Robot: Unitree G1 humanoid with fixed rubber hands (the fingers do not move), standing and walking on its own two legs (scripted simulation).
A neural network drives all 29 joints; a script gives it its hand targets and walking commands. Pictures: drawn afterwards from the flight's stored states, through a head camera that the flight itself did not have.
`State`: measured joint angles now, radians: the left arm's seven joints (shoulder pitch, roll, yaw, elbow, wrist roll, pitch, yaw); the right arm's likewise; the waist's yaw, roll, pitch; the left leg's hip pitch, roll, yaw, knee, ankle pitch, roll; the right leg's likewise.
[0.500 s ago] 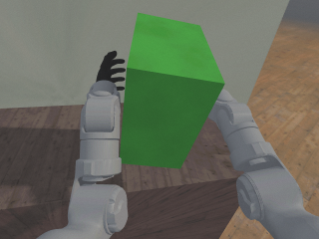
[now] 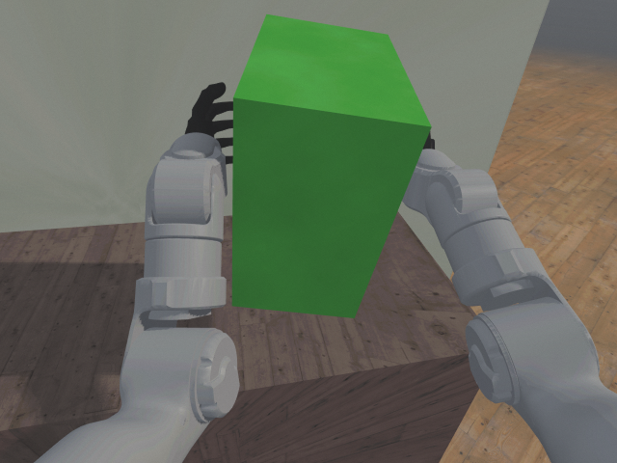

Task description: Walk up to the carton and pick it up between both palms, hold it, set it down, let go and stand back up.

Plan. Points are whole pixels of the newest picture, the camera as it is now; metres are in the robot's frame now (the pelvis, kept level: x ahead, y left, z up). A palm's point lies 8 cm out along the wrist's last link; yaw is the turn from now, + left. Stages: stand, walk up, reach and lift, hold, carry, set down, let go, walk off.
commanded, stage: reach and lift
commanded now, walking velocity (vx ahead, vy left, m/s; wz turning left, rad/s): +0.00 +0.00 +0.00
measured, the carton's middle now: (311, 168) +0.41 +0.00 +0.26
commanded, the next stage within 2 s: hold in 0.26 s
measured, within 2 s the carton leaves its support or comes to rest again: neither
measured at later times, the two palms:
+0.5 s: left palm (200, 133) +0.37 +0.13 +0.32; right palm (422, 145) +0.38 -0.13 +0.31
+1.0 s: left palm (200, 124) +0.37 +0.13 +0.33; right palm (426, 133) +0.38 -0.13 +0.32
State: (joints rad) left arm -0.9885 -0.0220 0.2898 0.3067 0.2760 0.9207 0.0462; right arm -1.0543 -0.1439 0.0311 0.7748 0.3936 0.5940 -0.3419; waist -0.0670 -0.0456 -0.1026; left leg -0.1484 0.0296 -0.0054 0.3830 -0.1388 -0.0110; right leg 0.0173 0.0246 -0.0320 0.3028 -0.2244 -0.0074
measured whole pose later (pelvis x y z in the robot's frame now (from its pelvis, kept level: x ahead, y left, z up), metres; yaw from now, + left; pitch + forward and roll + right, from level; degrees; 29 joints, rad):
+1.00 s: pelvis +0.00 +0.00 +0.00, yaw -1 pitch -2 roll -2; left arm -1.15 0.02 0.33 0.55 0.22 0.90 0.07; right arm -1.23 -0.21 0.06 0.96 0.45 0.67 -0.36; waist -0.04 -0.03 -0.20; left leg -0.23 0.04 -0.02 0.41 -0.15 -0.02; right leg -0.06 0.05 -0.01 0.31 -0.21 -0.01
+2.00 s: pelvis +0.00 +0.00 +0.00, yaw -1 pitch +0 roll -2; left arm -1.19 0.02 0.35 0.65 0.18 0.86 0.10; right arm -1.31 -0.23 0.07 1.05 0.46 0.68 -0.35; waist -0.03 -0.02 -0.24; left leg -0.29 0.03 -0.05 0.43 -0.15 -0.01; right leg -0.10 0.06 0.01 0.30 -0.21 -0.01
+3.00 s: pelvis +0.00 +0.00 +0.00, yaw -1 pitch +1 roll -2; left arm -1.17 0.02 0.36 0.59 0.18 0.87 0.11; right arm -1.30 -0.23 0.08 1.03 0.48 0.67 -0.35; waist -0.03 -0.03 -0.24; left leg -0.29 0.03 -0.07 0.44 -0.16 -0.02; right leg -0.11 0.06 0.02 0.30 -0.21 -0.01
